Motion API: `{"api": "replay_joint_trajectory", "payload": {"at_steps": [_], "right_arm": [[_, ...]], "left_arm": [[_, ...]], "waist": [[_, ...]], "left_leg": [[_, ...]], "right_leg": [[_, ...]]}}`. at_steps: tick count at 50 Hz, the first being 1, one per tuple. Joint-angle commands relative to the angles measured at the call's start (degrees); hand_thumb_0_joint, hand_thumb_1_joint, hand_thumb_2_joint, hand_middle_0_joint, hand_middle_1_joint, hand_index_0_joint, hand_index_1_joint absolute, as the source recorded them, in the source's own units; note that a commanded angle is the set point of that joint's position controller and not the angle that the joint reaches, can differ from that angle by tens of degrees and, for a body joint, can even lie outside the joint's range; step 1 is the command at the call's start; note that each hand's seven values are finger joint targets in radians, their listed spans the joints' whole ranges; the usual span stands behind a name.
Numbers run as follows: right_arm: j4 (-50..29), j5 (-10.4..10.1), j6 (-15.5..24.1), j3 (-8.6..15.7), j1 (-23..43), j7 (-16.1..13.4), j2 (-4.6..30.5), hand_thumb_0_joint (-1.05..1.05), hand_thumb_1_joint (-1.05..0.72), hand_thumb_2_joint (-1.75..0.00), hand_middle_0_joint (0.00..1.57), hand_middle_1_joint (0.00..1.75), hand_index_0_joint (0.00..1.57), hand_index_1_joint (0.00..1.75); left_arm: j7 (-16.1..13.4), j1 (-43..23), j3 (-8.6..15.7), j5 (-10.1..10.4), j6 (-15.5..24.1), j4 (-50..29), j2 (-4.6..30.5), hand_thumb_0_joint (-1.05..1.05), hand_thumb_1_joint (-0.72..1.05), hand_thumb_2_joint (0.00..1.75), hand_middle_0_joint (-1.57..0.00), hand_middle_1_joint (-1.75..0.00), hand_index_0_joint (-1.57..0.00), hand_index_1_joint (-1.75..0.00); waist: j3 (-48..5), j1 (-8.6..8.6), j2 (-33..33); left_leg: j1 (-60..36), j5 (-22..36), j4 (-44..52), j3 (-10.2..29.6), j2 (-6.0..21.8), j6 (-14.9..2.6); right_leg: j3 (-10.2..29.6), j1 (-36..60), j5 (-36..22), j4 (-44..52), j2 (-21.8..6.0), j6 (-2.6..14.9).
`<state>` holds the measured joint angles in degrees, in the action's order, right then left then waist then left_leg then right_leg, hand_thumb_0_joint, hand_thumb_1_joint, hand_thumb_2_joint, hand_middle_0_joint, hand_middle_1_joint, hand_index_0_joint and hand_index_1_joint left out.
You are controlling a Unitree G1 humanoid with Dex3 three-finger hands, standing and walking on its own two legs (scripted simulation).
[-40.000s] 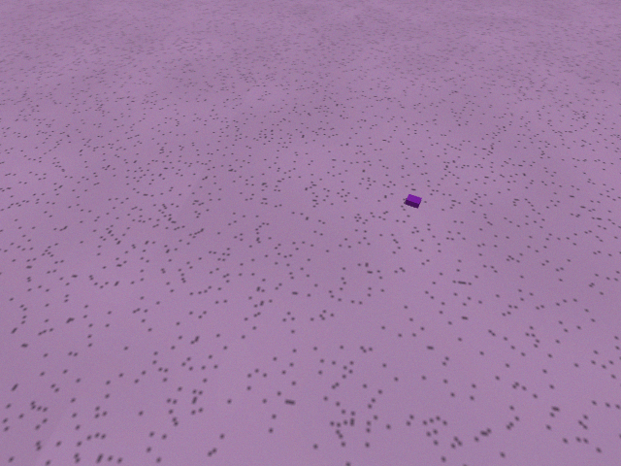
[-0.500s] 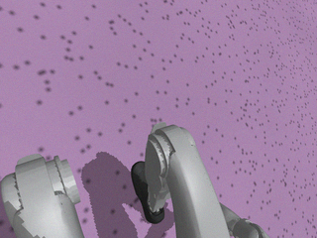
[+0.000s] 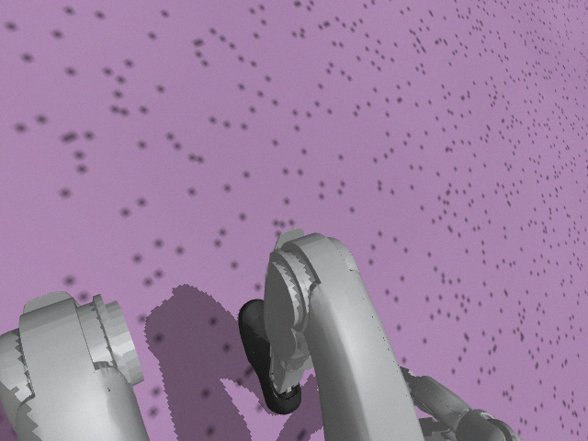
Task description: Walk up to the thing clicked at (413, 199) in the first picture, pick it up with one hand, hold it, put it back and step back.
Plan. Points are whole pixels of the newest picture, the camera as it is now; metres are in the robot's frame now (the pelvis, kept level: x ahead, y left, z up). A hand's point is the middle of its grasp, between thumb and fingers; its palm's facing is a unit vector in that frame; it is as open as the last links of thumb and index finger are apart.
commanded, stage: close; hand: left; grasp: from above
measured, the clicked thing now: out of the picture +0.39 +0.39 -0.28
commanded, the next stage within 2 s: settle in 0.42 s
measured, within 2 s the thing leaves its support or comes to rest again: leaves its support in 0.84 s
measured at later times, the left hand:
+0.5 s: hand out of the picture +0.39 +0.37 -0.24, palm faces -0.41 -0.19 -0.89, open 6.2 cm
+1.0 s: hand out of the picture +0.39 +0.40 -0.20, palm faces -0.36 -0.16 -0.92, open 5.2 cm
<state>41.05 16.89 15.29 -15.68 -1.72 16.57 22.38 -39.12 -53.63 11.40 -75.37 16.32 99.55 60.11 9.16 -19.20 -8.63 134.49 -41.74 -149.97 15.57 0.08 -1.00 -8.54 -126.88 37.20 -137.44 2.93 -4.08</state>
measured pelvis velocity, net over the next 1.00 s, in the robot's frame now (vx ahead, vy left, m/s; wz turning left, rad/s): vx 0.01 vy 0.00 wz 0.03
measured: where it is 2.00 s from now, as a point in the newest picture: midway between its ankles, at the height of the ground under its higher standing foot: (205, 415)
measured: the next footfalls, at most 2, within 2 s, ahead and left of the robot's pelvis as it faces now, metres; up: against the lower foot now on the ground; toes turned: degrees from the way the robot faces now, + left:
none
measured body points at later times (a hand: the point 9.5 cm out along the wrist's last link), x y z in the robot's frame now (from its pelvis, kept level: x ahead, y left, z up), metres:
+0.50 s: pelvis +0.00 +0.00 +0.00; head +0.25 +0.15 +0.34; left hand +0.41 +0.38 -0.19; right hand +0.09 -0.26 -0.06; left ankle +0.06 +0.12 -0.26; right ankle +0.13 -0.13 -0.26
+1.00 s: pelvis +0.01 +0.00 +0.00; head +0.23 +0.14 +0.36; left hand +0.41 +0.41 -0.15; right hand +0.11 -0.26 -0.06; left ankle +0.06 +0.12 -0.26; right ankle +0.13 -0.13 -0.26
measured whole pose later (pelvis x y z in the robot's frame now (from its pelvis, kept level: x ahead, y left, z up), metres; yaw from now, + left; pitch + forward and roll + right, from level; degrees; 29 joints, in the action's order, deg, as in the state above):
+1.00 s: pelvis +0.01 +0.00 +0.00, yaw +2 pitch +27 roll -15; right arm 41.4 15.0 11.8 -10.6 -5.1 16.3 19.6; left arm -30.4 -47.7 13.2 -73.5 16.8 86.0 56.9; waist 4.5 -15.3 -5.2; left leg 135.4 -41.7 -149.0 14.3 -0.7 -0.3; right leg -7.6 -128.0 38.3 -138.0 1.7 -3.7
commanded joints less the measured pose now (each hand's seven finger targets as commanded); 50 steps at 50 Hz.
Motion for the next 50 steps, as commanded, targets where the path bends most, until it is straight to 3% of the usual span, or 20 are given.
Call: {"api": "replay_joint_trajectory", "payload": {"at_steps": [1, 3, 4, 10, 14, 22, 29, 36, 37, 38, 39, 40, 41, 43, 45, 46, 47, 48, 49, 50], "right_arm": [[-0.9, -0.2, -0.2, 5.7, -8.0, -0.7, 18.2, 0.0, -0.88, -0.89, 0.2, 0.3, 0.2, 0.3], [-1.1, -0.2, -0.2, 5.3, -8.1, -0.4, 17.6, 0.0, -0.88, -0.89, 0.2, 0.3, 0.2, 0.3], [-1.1, 0.0, -0.6, 5.8, -8.2, -0.7, 18.3, 0.0, -0.88, -0.89, 0.2, 0.3, 0.2, 0.3], [-1.7, 0.1, -1.4, 4.6, -9.0, -0.8, 17.4, 0.0, -0.88, -0.89, 0.2, 0.3, 0.2, 0.3], [-2.2, 0.0, -1.8, 4.4, -9.2, -1.5, 17.6, 0.0, -0.88, -0.89, 0.2, 0.3, 0.2, 0.3], [-1.9, 0.1, -2.2, 4.9, -8.3, -2.3, 17.7, 0.0, -0.88, -0.89, 0.2, 0.3, 0.2, 0.3], [-1.5, 0.3, -1.8, 5.0, -9.2, -2.1, 17.8, 0.0, -0.9, -0.9, 0.2, 0.3, 0.2, 0.3], [-0.9, 0.0, -1.9, 5.7, -9.3, -1.7, 17.3, 0.0, -0.9, -0.9, 0.2, 0.3, 0.2, 0.3], [-1.4, -0.1, -1.7, 6.4, -8.5, -1.7, 17.8, 0.0, -0.9, -0.9, 0.2, 0.3, 0.2, 0.3], [-0.5, -0.3, -1.8, 6.8, -9.0, -1.7, 17.6, 0.0, -0.9, -0.9, 0.2, 0.3, 0.2, 0.3], [-1.1, -0.2, -1.8, 7.0, -9.1, -1.5, 17.7, 0.0, -0.9, -0.9, 0.2, 0.3, 0.2, 0.3], [-0.8, -0.1, -2.0, 7.3, -9.8, -1.4, 17.3, 0.0, -0.9, -0.9, 0.2, 0.3, 0.2, 0.3], [-0.6, -0.6, -2.2, 7.7, -9.5, -1.4, 17.0, 0.0, -0.9, -0.9, 0.2, 0.3, 0.2, 0.3], [-0.9, -0.9, -2.2, 8.9, -9.7, -1.2, 16.9, 0.0, -0.9, -0.9, 0.2, 0.3, 0.2, 0.3], [0.0, -1.3, -2.4, 10.0, -11.0, -1.0, 16.5, 0.0, -0.9, -0.9, 0.2, 0.3, 0.2, 0.3], [-0.2, -1.7, -2.6, 10.7, -11.5, -1.0, 16.2, 0.0, -0.9, -0.9, 0.2, 0.3, 0.2, 0.3], [0.3, -2.2, -3.0, 11.5, -12.2, -1.0, 16.2, 0.0, -0.9, -0.9, 0.2, 0.3, 0.2, 0.3], [-0.1, -2.8, -3.3, 12.2, -12.4, -1.0, 15.5, 0.0, -0.9, -0.9, 0.2, 0.3, 0.2, 0.3], [-1.6, -3.3, -3.4, 12.2, -10.9, -0.9, 14.6, 0.0, -0.9, -0.9, 0.2, 0.3, 0.2, 0.3], [-0.2, -3.8, -3.5, 12.5, -11.7, -0.8, 14.0, 0.0, -0.9, -0.9, 0.2, 0.3, 0.2, 0.3]], "left_arm": [[0.0, -6.6, 2.0, 1.9, -1.6, -1.4, 16.9, 0.0, 0.44, 0.21, -0.77, -0.38, -0.82, -0.34], [1.0, -7.9, 0.5, 1.7, -1.1, -2.0, 15.9, 0.0, 0.46, 0.19, -0.78, -0.38, -0.83, -0.33], [1.1, -5.5, 1.6, 2.0, -0.7, -1.6, 16.1, 0.0, 0.48, 0.18, -0.8, -0.37, -0.85, -0.32], [2.0, -8.2, 0.4, 2.1, 1.2, -2.6, 15.8, 0.0, 0.57, 0.14, -0.89, -0.31, -0.93, -0.26], [1.9, -7.9, 0.5, 1.7, 2.1, -3.2, 17.4, 0.0, 0.6, 0.09, -0.91, -0.26, -0.96, -0.21], [0.8, -8.4, -0.2, 0.9, 2.6, -4.7, 16.6, 0.0, 0.72, 0.09, -1.02, -0.2, -1.05, -0.16], [0.9, -8.7, -0.5, 0.7, 2.2, -4.1, 16.1, 0.0, 0.73, 0.12, -1.09, -0.19, -1.12, -0.16], [1.6, -10.3, 2.6, 0.9, 1.7, -8.9, 18.9, 0.0, 0.8, 0.11, -1.15, -0.16, -1.18, -0.14], [1.8, -11.8, 1.6, 1.4, 1.9, -11.7, 17.2, 0.0, 0.81, 0.11, -1.16, -0.15, -1.19, -0.12], [1.9, -10.4, 3.0, 1.3, 1.7, -10.6, 18.4, 0.0, 0.82, 0.09, -1.16, -0.15, -1.2, -0.12], [2.3, -11.6, 2.9, 0.9, 1.8, -12.0, 18.5, 0.0, 0.84, 0.08, -1.17, -0.15, -1.21, -0.12], [2.4, -9.7, 4.3, 1.0, 1.7, -12.9, 19.0, 0.0, 0.84, 0.07, -1.18, -0.13, -1.22, -0.1], [2.7, -10.6, 4.2, 1.0, 1.7, -14.7, 18.9, 0.0, 0.86, 0.08, -1.19, -0.13, -1.22, -0.1], [3.9, -12.0, 3.1, 1.6, 1.7, -18.0, 16.8, 0.0, 0.87, 0.08, -1.21, -0.13, -1.24, -0.1], [4.8, -9.2, 4.1, 1.9, 1.1, -18.7, 16.3, 0.0, 0.86, 0.08, -1.2, -0.12, -1.23, -0.09], [5.5, -8.3, 3.5, 2.4, 0.7, -19.4, 14.4, 0.0, 0.86, 0.07, -1.2, -0.12, -1.23, -0.09], [5.8, -8.0, 5.0, 3.1, 0.7, -22.4, 15.3, 0.0, 0.87, 0.07, -1.2, -0.12, -1.23, -0.09], [6.4, -7.4, 3.7, 3.7, 0.5, -24.6, 12.4, 0.0, 0.87, 0.08, -1.2, -0.13, -1.23, -0.1], [7.6, -8.2, -0.5, 4.9, 0.3, -26.1, 5.6, 0.0, 0.88, 0.05, -1.2, -0.12, -1.23, -0.08], [8.7, -8.9, -2.2, 5.1, -0.2, -24.7, 3.9, 0.0, 0.87, 0.02, -1.2, -0.11, -1.23, -0.08]], "waist": [[-33.1, 0.31, 29.0], [-33.1, -0.59, 28.6], [-34.2, 0.08, 29.0], [-32.5, -1.67, 26.9], [-32.9, -1.48, 25.4], [-33.4, -0.7, 29.1], [-32.2, -1.4, 29.1], [-35.7, 0.2, 33.0], [-36.5, 0.45, 34.3], [-36.8, 0.72, 34.9], [-36.4, 0.27, 34.9], [-38.0, 1.27, 35.8], [-38.7, 1.44, 35.6], [-39.3, 1.09, 37.3], [-39.9, 2.04, 37.4], [-40.8, 2.36, 36.8], [-43.3, 3.62, 37.8], [-44.6, 3.92, 38.4], [-45.3, 3.49, 38.0], [-43.4, 2.78, 37.2]], "left_leg": [[-26.4, 12.5, 18.8, -5.8, 1.6, 1.15], [-26.9, 13.4, 17.6, -6.1, 1.5, 1.05], [-27.4, 13.7, 18.6, -6.0, 1.4, 1.15], [-25.7, 11.5, 17.2, -6.2, 1.4, 0.58], [-25.0, 10.4, 16.6, -6.8, 1.5, 0.29], [-27.0, 10.9, 17.9, -6.1, 1.7, 1.05], [-27.7, 11.5, 17.7, -5.9, 1.8, 1.17], [-29.9, 13.1, 18.4, -5.7, 1.6, 1.52], [-30.9, 13.6, 18.8, -5.5, 1.5, 1.8], [-31.9, 13.6, 18.9, -5.3, 1.7, 1.95], [-31.4, 13.1, 18.8, -5.5, 1.6, 1.9], [-32.2, 13.8, 19.0, -5.8, 1.6, 1.87], [-31.5, 13.3, 18.8, -6.1, 1.5, 1.9], [-32.5, 14.1, 19.3, -6.6, 1.3, 2.0], [-32.7, 14.9, 19.4, -7.3, 1.2, 1.94], [-32.7, 15.0, 19.6, -7.7, 1.0, 1.87], [-33.2, 15.7, 20.6, -7.5, 1.0, 1.85], [-33.4, 15.7, 21.1, -7.8, 0.8, 1.85], [-34.0, 15.6, 22.2, -7.3, 0.6, 1.91], [-33.0, 14.2, 22.0, -7.5, 0.8, 1.58]], "right_leg": [[-7.1, 16.5, -12.4, 9.0, 1.7, 4.56], [-7.0, 16.1, -13.3, 8.3, 1.6, 4.4], [-7.1, 17.3, -13.2, 8.8, 1.8, 4.59], [-7.2, 16.4, -11.7, 9.1, 1.7, 4.28], [-6.5, 17.5, -10.8, 10.0, 1.7, 4.27], [-7.2, 16.0, -10.6, 9.2, 2.0, 4.71], [-7.5, 14.7, -11.5, 8.4, 1.6, 4.44], [-7.4, 14.6, -12.2, 7.5, 1.3, 4.57], [-7.5, 13.7, -12.5, 7.0, 1.0, 4.51], [-7.6, 13.3, -12.3, 6.8, 1.1, 4.74], [-7.7, 12.5, -12.1, 6.7, 1.0, 4.59], [-7.3, 13.7, -12.3, 7.2, 1.3, 4.66], [-7.0, 13.6, -12.4, 7.1, 1.0, 4.83], [-6.8, 13.1, -12.8, 7.4, 0.8, 4.71], [-6.4, 12.7, -13.0, 7.8, 1.0, 4.83], [-6.1, 13.1, -13.1, 8.5, 0.9, 4.82], [-6.0, 13.8, -13.4, 8.7, 0.7, 5.05], [-5.6, 13.9, -13.5, 9.0, 0.6, 5.3], [-6.0, 12.4, -13.5, 9.0, 0.3, 5.23], [-5.9, 11.2, -12.8, 9.4, 0.4, 5.13]]}}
